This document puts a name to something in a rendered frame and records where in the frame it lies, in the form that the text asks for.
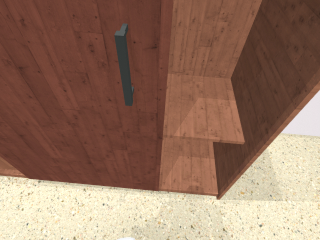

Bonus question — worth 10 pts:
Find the wardrobe door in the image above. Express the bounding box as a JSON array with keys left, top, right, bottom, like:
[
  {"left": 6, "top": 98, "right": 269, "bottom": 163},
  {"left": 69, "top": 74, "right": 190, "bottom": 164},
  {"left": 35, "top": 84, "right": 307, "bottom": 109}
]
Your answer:
[
  {"left": 0, "top": 157, "right": 17, "bottom": 170},
  {"left": 0, "top": 0, "right": 174, "bottom": 191}
]

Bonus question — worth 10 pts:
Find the handle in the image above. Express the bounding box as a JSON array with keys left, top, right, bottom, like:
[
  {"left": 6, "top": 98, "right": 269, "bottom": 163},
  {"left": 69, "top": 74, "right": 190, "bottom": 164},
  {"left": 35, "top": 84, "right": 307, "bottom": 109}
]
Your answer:
[{"left": 114, "top": 23, "right": 134, "bottom": 106}]

